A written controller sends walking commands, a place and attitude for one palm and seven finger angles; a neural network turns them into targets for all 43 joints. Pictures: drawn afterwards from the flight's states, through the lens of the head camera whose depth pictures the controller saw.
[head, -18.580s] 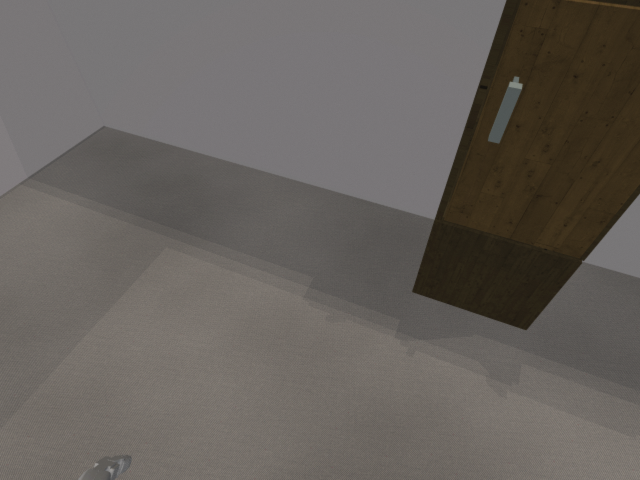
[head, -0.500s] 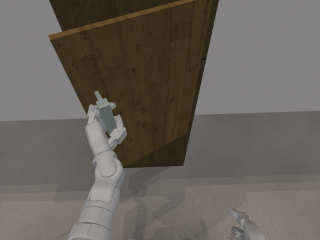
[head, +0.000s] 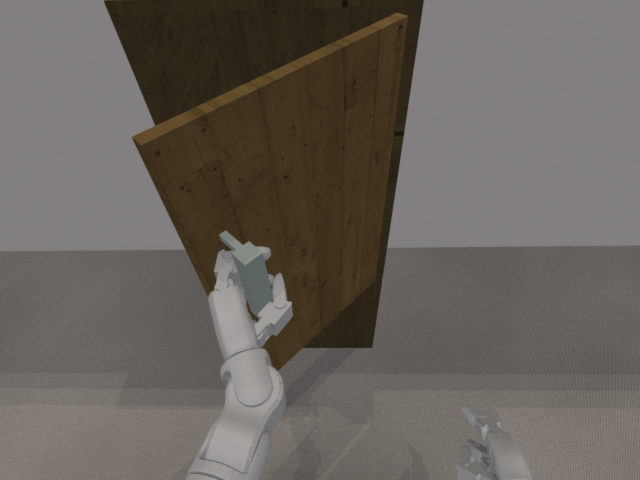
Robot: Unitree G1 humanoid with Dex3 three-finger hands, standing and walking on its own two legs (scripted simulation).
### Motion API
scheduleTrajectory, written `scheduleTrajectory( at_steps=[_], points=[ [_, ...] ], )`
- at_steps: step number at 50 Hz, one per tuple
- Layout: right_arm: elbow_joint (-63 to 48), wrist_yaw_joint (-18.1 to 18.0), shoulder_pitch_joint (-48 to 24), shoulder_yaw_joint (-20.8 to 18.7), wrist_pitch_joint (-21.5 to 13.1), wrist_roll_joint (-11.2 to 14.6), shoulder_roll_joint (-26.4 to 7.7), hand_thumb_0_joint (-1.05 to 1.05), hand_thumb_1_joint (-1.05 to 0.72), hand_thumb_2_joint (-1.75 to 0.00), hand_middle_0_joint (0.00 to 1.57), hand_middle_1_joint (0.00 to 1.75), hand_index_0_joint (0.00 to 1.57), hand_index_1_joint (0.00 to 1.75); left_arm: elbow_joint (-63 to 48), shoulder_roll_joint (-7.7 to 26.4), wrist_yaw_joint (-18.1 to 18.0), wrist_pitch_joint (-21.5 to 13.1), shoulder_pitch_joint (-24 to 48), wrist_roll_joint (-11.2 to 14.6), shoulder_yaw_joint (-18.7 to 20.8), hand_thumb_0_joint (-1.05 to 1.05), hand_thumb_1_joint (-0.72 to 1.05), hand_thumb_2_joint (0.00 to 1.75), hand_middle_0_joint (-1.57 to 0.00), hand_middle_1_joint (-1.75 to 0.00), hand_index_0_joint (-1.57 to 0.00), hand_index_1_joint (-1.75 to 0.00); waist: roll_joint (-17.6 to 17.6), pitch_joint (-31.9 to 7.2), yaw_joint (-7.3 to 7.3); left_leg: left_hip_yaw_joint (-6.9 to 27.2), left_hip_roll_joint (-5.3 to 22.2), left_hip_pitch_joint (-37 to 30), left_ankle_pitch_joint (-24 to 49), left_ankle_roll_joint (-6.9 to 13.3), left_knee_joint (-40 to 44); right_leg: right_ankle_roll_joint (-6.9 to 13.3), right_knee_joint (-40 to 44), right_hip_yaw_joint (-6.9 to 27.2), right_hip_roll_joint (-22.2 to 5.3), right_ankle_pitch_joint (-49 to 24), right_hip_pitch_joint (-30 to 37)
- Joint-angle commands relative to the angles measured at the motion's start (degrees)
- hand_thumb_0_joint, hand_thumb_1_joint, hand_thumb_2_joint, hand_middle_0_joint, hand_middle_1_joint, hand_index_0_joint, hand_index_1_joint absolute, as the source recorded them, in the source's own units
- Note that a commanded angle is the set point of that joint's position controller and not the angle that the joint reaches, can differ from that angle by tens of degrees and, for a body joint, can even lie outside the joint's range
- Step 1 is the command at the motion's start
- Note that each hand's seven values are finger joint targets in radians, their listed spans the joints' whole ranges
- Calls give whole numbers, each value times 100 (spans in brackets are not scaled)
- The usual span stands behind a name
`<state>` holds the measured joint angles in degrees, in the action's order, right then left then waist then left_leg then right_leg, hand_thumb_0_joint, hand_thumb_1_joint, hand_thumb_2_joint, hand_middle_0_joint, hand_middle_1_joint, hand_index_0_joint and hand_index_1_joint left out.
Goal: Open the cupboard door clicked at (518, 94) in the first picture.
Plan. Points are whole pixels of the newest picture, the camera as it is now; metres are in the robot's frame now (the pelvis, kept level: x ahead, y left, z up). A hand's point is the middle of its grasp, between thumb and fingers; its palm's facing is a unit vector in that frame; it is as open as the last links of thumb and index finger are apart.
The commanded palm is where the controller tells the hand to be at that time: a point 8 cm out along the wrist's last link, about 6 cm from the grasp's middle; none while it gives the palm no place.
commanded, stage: open thumb and fingers to let go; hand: left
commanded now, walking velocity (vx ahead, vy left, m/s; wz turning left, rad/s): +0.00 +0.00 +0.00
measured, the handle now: (246, 275) +0.35 +0.11 +0.08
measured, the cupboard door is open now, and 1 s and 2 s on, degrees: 46 47 47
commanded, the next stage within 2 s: slide the hand sideways off the handle in 0.72 s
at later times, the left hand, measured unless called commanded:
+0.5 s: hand (269, 302) +0.31 +0.08 +0.07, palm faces +0.40 -0.92 -0.03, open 13.6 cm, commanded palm +0.27 +0.11 +0.07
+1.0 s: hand (267, 329) +0.28 +0.08 +0.06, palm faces -0.05 -0.99 -0.11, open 16.0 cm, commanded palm +0.27 +0.11 +0.07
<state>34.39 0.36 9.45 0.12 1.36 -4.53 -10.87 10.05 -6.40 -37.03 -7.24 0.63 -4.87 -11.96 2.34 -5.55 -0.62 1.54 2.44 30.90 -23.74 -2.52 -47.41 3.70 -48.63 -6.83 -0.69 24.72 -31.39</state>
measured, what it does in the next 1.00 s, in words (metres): stands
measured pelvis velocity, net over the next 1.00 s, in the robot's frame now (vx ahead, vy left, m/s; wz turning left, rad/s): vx -0.03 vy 0.03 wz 0.00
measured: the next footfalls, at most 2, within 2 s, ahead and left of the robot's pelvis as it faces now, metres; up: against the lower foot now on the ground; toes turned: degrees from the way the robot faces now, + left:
none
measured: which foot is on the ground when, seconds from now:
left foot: down 0.00-1.00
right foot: down 0.00-1.00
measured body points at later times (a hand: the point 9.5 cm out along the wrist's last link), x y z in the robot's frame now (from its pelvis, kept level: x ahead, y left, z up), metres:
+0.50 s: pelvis -0.01 +0.01 +0.00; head +0.01 -0.01 +0.45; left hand +0.29 +0.12 +0.08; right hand +0.15 -0.21 -0.11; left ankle +0.00 +0.16 -0.70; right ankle +0.00 -0.07 -0.70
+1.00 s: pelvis -0.03 +0.03 -0.01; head +0.00 +0.02 +0.44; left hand +0.28 +0.13 +0.07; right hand +0.14 -0.18 -0.11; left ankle +0.00 +0.16 -0.70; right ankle +0.00 -0.07 -0.70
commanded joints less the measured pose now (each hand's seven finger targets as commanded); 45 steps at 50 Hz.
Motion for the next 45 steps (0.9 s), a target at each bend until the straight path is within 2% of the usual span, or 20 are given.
scheduleTrajectory(
  at_steps=[1,7,10,13,15,17,20,21,22,28,31,32,35,37,40,41,42,43,44,45],
  points=[
    [-802,-94,-510,-150,-284,12,-354,0,-90,-90,20,30,20,30,-1153,-294,-24,-417,1545,-115,296,0,48,72,-37,-130,-37,-130,-955,-1373,19,-148,-398,-123,1036,272,258,-411,1238,903,-277,-1695,1032],
    [-802,-95,-413,-195,-255,17,-386,0,-90,-90,20,30,20,30,-1101,-386,132,-537,1632,-115,200,0,6,54,-34,-126,-34,-126,-784,-1487,-18,-160,-358,-155,1197,273,265,-414,1036,810,-269,-2188,1043],
    [-840,-74,-352,-215,-260,16,-389,0,-90,-90,20,30,20,30,-1188,-439,148,-575,1533,-127,142,0,-15,45,-32,-124,-32,-124,-809,-1635,-6,-168,-355,-203,1304,275,240,-403,938,745,-240,-2397,1084],
    [-894,-73,-342,-214,-253,31,-391,0,-90,-90,20,30,20,30,-1142,-446,163,-560,1282,-85,170,0,-36,36,-31,-122,-31,-122,-962,-1564,45,-159,-351,-151,1314,269,276,-397,939,707,-224,-2412,1135],
    [-880,-85,-371,-209,-256,41,-398,0,-90,-90,20,30,20,30,-1143,-461,149,-559,1483,-88,123,0,-50,30,-30,-120,-30,-120,-1006,-1389,-28,-167,-353,-138,1200,277,267,-410,1027,734,-234,-2178,1009],
    [-875,-90,-429,-209,-271,55,-421,0,-90,-90,20,30,20,30,-1154,-427,138,-568,1534,-94,120,0,-50,30,-30,-120,-30,-120,-890,-1273,-32,-174,-348,-137,1067,285,280,-368,1096,734,-214,-1724,864],
    [-836,-96,-431,-198,-295,56,-426,0,-90,-90,20,30,20,30,-1030,-481,96,-583,1762,-138,67,0,-50,30,-27,-105,-27,-105,-849,-1151,-65,-163,-347,-144,937,297,282,-326,1144,705,-186,-1237,664],
    [-833,-102,-442,-207,-308,43,-437,0,-90,-90,20,30,20,30,-938,-458,78,-576,1758,-152,82,0,-50,30,-27,-100,-27,-100,-948,-1143,-53,-151,-350,-122,915,307,279,-319,1148,684,-168,-1156,638],
    [-838,-96,-466,-201,-311,55,-428,0,-90,-90,20,30,20,30,-990,-495,65,-587,1790,-151,63,0,-50,30,-26,-95,-26,-95,-762,-1217,-30,-169,-352,-147,909,303,290,-298,1125,686,-165,-1092,628],
    [-828,-45,-409,-229,-345,45,-427,0,-90,-90,20,30,20,30,-853,-698,-36,-525,1910,-228,-79,0,-50,30,-21,-65,-21,-65,-619,-1444,-12,-151,-306,-230,1102,285,296,-201,823,415,-39,-1219,560],
    [-841,-26,-427,-214,-347,55,-439,0,-90,-90,20,30,20,30,-800,-742,-62,-471,1988,-200,-94,0,-50,30,-18,-50,-18,-50,-686,-1415,-4,-127,-298,-219,1090,276,331,-187,826,371,-11,-1157,558],
    [-841,-26,-472,-220,-340,59,-439,0,-90,-90,20,30,20,30,-800,-719,-85,-464,2018,-190,-59,0,-50,30,-18,-45,-18,-45,-591,-1393,8,-144,-292,-223,1049,271,330,-180,811,366,-3,-1083,496],
    [-809,-11,-494,-201,-353,50,-425,0,-90,-90,20,30,20,30,-678,-905,-145,-409,2198,-185,-161,0,-50,30,-15,-30,-15,-30,-699,-1268,-47,-116,-281,-199,1013,271,309,-178,786,309,20,-976,365],
    [-804,5,-564,-200,-365,61,-435,0,-90,-90,20,30,20,30,-649,-938,-164,-382,2261,-187,-183,0,-50,30,-15,-30,-15,-30,-629,-1255,-33,-97,-267,-196,956,261,317,-164,753,288,31,-842,273],
    [-749,-1,-592,-170,-361,57,-436,0,-90,-90,20,30,20,30,-488,-891,-228,-344,2622,-184,-114,0,-50,30,-15,-30,-15,-30,-762,-1146,-75,-79,-303,-107,685,272,322,-180,839,326,19,-470,155],
    [-741,-5,-617,-174,-365,56,-445,0,-90,-90,20,30,20,30,-488,-866,-242,-337,2660,-198,-91,0,-50,30,-15,-30,-15,-30,-679,-1173,-43,-65,-305,-106,662,269,345,-165,821,316,25,-447,163],
    [-588,-10,-39,-186,-295,95,-632,0,-90,-90,20,30,20,30,-575,-382,968,-596,2402,-760,-1354,0,-50,30,-15,-30,-15,-30,-1042,-892,-552,-57,-276,-295,779,384,304,-181,778,461,5,-1017,-41],
    [-794,-60,0,-219,-327,153,-605,0,-90,-90,20,30,20,30,-884,43,1602,-915,2690,-556,-901,0,-50,30,-15,-30,-15,-30,-838,-1286,-382,-68,-301,-285,937,416,239,-158,667,475,-24,-1348,138],
    [-853,-109,-21,-210,-340,164,-620,0,-90,-90,20,30,20,30,-957,252,1994,-1100,2705,-464,-811,0,-50,30,-15,-30,-15,-30,-665,-1575,-265,-99,-341,-326,1005,436,204,-149,588,541,-40,-1528,343],
    [-882,-142,-17,-193,-380,189,-595,0,-90,-90,20,30,20,30,-1073,254,2326,-1224,2752,-365,-865,0,-50,30,-15,-30,-15,-30,-546,-1689,-289,-106,-343,-400,1048,442,178,-164,564,556,-56,-1638,404]
  ],
)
